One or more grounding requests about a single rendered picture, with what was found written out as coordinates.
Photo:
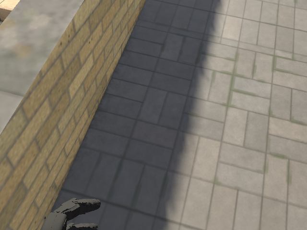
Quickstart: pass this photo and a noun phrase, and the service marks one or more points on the left robot hand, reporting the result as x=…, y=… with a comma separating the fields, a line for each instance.
x=69, y=210

